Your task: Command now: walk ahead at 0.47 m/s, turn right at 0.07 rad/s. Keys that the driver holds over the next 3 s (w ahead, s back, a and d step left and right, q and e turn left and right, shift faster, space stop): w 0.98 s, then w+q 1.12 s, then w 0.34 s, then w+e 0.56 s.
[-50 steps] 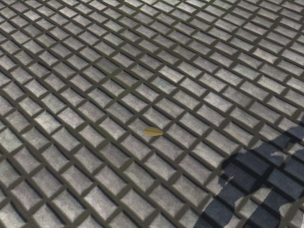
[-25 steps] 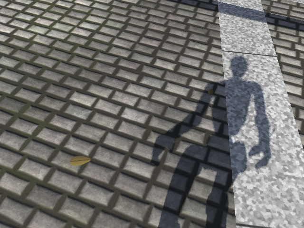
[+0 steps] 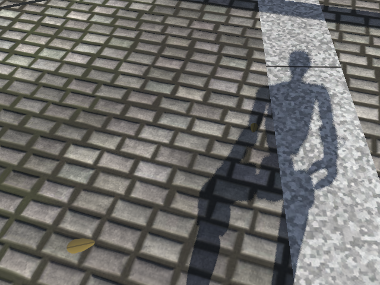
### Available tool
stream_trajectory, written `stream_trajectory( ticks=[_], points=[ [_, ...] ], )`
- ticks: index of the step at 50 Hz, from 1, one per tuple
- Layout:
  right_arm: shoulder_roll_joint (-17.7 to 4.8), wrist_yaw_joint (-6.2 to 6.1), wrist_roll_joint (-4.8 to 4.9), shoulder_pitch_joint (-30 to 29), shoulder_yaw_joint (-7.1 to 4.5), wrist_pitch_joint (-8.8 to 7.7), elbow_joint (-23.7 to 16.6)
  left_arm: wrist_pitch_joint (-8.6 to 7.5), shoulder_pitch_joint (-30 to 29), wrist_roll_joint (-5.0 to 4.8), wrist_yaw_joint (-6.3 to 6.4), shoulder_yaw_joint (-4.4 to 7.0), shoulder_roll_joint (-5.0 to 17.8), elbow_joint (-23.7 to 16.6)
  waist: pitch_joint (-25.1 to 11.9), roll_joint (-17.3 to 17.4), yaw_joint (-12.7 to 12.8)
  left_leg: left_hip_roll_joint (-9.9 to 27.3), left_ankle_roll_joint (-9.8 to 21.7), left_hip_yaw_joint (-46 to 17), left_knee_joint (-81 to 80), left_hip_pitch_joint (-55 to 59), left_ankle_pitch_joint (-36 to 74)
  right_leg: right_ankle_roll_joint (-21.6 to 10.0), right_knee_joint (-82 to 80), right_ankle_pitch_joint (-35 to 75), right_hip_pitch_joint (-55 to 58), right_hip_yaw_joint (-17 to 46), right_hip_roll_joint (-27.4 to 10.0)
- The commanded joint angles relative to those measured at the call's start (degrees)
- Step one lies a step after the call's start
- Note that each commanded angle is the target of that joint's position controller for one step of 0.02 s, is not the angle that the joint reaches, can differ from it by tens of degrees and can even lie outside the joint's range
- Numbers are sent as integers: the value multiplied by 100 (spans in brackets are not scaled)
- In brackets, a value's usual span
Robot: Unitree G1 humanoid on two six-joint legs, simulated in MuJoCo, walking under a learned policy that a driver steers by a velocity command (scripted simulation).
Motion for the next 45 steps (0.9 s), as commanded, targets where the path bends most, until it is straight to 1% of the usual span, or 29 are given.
stream_trajectory(
  ticks=[1, 3, 5, 6, 7, 8, 9, 10, 11, 12, 13, 15, 17, 22, 25, 28, 32, 33, 34, 35, 36, 37, 38, 39, 40, 41, 42, 43, 45],
  points=[
    [-210, 6, 38, -915, 26, -94, -633, -115, 86, 5, 58, 159, 871, -123, 583, -694, 73, -191, 127, 172, -858, 119, 405, -668, -306, 3207, -507, 507, -1560],
    [-261, -28, 39, -961, 18, -105, -677, -115, 119, 12, 97, 159, 935, -21, 574, -646, 10, -329, 330, 212, -1224, 424, 329, -611, -191, 3720, -246, 478, -1695],
    [-377, -109, 42, -517, -36, -122, -547, -113, -11, 47, 137, 171, 1042, 20, 270, -712, -244, -619, 554, 291, -1393, 1150, -64, -472, 476, 5251, 10, 356, -1723],
    [-504, -167, 46, 48, -96, -142, -367, -88, -51, 93, 149, 189, 1108, 43, -78, -738, -493, -801, 659, 308, -1471, 1764, -329, -395, 1244, 5908, 99, 298, -1683],
    [-614, -230, 26, 984, -163, -188, -53, -47, -103, 95, 148, 196, 1138, 52, -589, -605, -905, -903, 783, 341, -1881, 2885, -214, -302, 2431, 5777, -162, 142, -1488],
    [-993, -318, -101, 1878, -271, -227, 152, -54, 27, 65, 127, 126, 946, -36, -1226, -194, -1163, 30, 1022, -635, -2010, 4319, -852, -240, 4061, 4057, -1192, -8, -1206],
    [-1643, -323, -185, 2071, -428, -235, 187, -60, 845, -132, 40, -14, 199, -126, -1969, 1286, -686, 1801, 1886, -3730, -2572, 5817, -1585, 24, 6409, -572, -3297, -139, -32],
    [-1275, -255, 94, 1646, -365, -194, 165, -66, 328, 30, 66, 137, 859, -78, -1721, 435, -736, 1646, 1811, -4489, -3280, 5283, -1950, -111, 6882, -1141, -3828, 656, -66],
    [-990, -250, 139, 936, -283, -204, 66, -86, -99, 16, 46, 172, 892, -244, -730, 216, -437, 1496, 1648, -3386, -3335, 4378, -1980, -158, 6784, -609, -4053, 613, -452],
    [-621, -223, 113, 630, -187, -246, 45, -113, -327, 27, 21, 137, 813, -273, -344, -136, -345, 1255, 1515, -2760, -3531, 3682, -1451, -174, 6447, -253, -3906, 527, -678],
    [-488, -235, 109, 548, -138, -293, 108, -69, -344, 56, 2, 126, 692, -245, -100, -91, -187, 988, 1336, -2211, -3658, 3205, -958, -153, 6127, -133, -3673, 487, -847],
    [-331, -247, 116, 597, -73, -378, 264, 88, -144, 153, -64, 85, 520, -151, -48, 51, 31, 707, 1193, -1580, -3863, 2666, -310, -31, 5783, -11, -3194, 385, -962],
    [-432, -232, 150, 820, -99, -467, 415, 171, -274, 162, -107, 65, 429, -187, 12, 30, 79, 630, 1257, -1275, -4035, 2609, 20, 76, 5522, 150, -3357, 253, -1049],
    [-449, -234, 183, 1289, -93, -474, 678, 192, -1523, 147, -140, 45, 436, -590, 380, -55, -153, 433, 1216, -815, -4354, 2990, 270, 365, 4191, 1147, -4287, -23, -1258],
    [-457, -244, 184, 1522, -82, -472, 796, 155, -2083, 109, -151, -13, 312, -757, 390, -11, -317, 341, 1111, -567, -4258, 3237, 773, 393, 3254, 1632, -4151, -205, -1120],
    [-456, -278, 148, 1802, -70, -457, 937, 133, -2519, 96, -137, -30, 321, -901, 409, 44, -467, 448, 1101, -500, -4076, 3718, 1348, 312, 2697, 1712, -4092, -327, -974],
    [-553, -356, 82, 1794, -93, -406, 1054, 66, -2554, 101, -105, 21, 448, -1000, 382, 118, -344, 718, 1022, -504, -3549, 4391, 2527, 23, 2237, 1042, -3819, -335, -783],
    [-597, -372, 73, 1688, -102, -397, 1054, 39, -2277, 104, -80, 56, 501, -927, 248, 157, -189, 714, 950, -441, -3182, 4436, 3301, -81, 2111, 784, -3392, -390, -632],
    [-643, -375, 65, 1608, -113, -377, 1060, 0, -1689, 115, -40, 115, 588, -740, -57, 162, 63, 646, 875, -366, -2483, 4427, 3980, -201, 1931, 629, -2690, -460, -436],
    [-611, -367, 87, 1532, -96, -356, 1049, -62, -700, 168, 15, 195, 717, -404, -586, -18, 477, 408, 758, -147, -1360, 4043, 3861, -368, 1615, 840, -1457, -474, -378],
    [-418, -355, 140, 1528, -24, -369, 862, -103, 360, 311, 92, 328, 1161, -195, -1327, -515, 810, 134, 645, 50, 331, 2862, 2069, -677, 1570, 353, 83, 796, -1553],
    [165, -286, 328, 2258, 73, -372, 799, -49, 545, 309, 93, 480, 1684, -126, -1951, -1934, 432, -1017, 402, 156, 2363, 726, -2207, -1499, 928, -19, 1511, 3666, -3062],
    [-508, -337, 174, 1769, -91, -343, 852, 10, 77, 92, 43, 422, 1305, -194, -1507, -832, 409, -754, 519, -669, 2752, 187, -2252, -1309, 661, -266, 1066, 3707, -2756],
    [-483, -309, 181, 1316, -112, -381, 699, 0, -498, 45, 31, 337, 1000, -276, -702, -652, 206, -495, 548, -671, 2617, 59, -1681, -1138, 571, 39, 249, 2718, -2556],
    [-360, -291, 188, 1116, -84, -408, 667, -44, -762, 69, 8, 265, 700, -282, -357, -432, 73, -299, 532, -639, 2314, 251, -1303, -994, 370, 713, -390, 2127, -2308],
    [-290, -272, 115, 1050, -89, -354, 686, -87, -836, 54, 21, 223, 561, -229, -147, -476, -68, -178, 487, -617, 2052, 472, -1168, -830, 261, 1143, -818, 1650, -2055],
    [-175, -230, 42, 1219, -63, -269, 722, -114, -852, 28, 38, 174, 420, -152, -132, -576, -234, -99, 417, -586, 1843, 767, -1042, -685, 117, 1289, -1129, 1279, -1867],
    [-103, -198, 15, 1255, -55, -207, 737, -161, -724, 33, 41, 173, 443, -79, -149, -693, -267, -107, 353, -532, 1762, 917, -1036, -740, 65, 1612, -1264, 1179, -1861],
    [-56, -148, -16, 1027, -50, -128, 667, -234, -480, -14, 47, 196, 535, 75, -40, -609, -317, -42, 238, -419, 1551, 698, -900, -809, -88, 1854, -1299, 921, -1783]
  ],
)
Next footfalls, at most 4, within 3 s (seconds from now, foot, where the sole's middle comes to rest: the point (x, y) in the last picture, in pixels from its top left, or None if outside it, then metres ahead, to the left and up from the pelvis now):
0.16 left None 0.27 0.10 -0.78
0.70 right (232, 260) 0.57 -0.08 -0.78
1.26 left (184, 190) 0.86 0.10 -0.78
1.82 right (201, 126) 1.21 0.03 -0.78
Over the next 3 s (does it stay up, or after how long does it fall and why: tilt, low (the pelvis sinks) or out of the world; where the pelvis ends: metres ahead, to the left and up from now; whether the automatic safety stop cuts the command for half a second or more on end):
stays up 1.53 0.41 -0.01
